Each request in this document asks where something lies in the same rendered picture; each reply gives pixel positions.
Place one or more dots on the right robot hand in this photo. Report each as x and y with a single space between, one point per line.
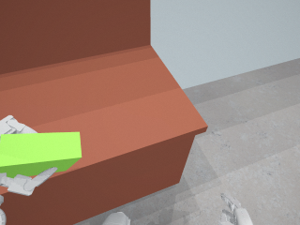
240 215

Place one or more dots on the left robot hand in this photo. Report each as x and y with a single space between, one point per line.
21 184

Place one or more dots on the left robot thigh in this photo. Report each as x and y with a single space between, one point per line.
116 219

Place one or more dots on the sponge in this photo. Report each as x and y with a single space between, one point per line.
30 154

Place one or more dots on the table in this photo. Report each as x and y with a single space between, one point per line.
88 66

